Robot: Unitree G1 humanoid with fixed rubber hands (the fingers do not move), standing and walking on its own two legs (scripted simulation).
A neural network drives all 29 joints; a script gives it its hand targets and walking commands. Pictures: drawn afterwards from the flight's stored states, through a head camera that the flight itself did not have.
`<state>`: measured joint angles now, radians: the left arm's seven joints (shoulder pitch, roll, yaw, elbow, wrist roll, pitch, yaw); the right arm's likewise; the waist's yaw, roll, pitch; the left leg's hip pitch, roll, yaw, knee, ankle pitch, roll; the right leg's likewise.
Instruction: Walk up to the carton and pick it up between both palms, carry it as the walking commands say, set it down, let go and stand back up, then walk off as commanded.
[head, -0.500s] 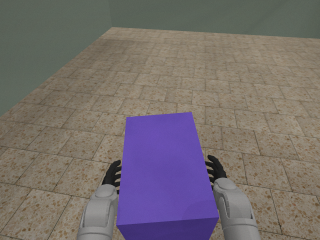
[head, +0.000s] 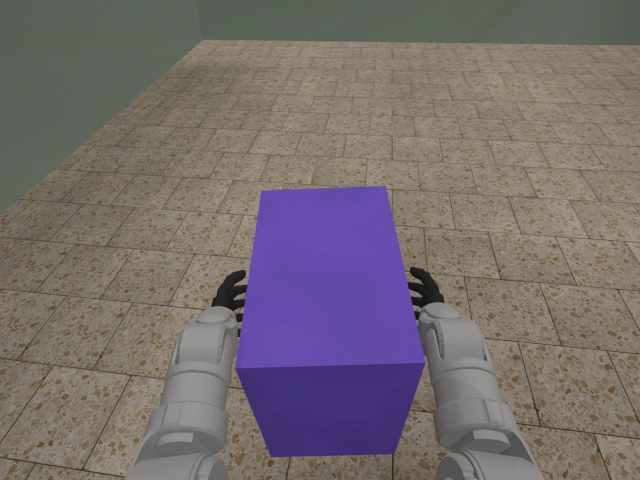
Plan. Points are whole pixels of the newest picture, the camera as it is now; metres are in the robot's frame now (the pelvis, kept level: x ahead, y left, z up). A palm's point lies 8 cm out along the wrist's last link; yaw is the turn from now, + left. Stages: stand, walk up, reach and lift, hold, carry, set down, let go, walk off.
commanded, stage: hold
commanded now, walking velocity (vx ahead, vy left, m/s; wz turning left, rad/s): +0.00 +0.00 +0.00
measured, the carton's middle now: (328, 322) +0.35 -0.04 -0.02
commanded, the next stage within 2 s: set down in 0.12 s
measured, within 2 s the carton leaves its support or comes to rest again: neither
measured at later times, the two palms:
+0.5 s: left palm (196, 335) +0.33 +0.15 +0.01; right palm (395, 328) +0.31 -0.13 +0.01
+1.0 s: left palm (222, 354) +0.35 +0.14 -0.08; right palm (396, 357) +0.31 -0.15 -0.09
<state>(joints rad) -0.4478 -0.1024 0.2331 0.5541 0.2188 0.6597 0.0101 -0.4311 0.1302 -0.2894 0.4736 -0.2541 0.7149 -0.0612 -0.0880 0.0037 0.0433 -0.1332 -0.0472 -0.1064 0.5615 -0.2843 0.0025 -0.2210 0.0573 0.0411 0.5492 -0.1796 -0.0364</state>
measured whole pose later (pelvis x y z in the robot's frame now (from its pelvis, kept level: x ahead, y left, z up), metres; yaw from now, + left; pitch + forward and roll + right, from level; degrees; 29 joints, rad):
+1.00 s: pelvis +0.01 +0.05 -0.03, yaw -1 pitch +12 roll +0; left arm -0.42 -0.16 0.25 0.64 0.20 0.25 0.10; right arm -0.40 0.11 -0.36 0.57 -0.23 0.29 0.00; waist -0.09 0.05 0.01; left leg -0.66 -0.11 -0.04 0.83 -0.37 0.05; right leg -0.74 0.02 0.10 0.79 -0.26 0.03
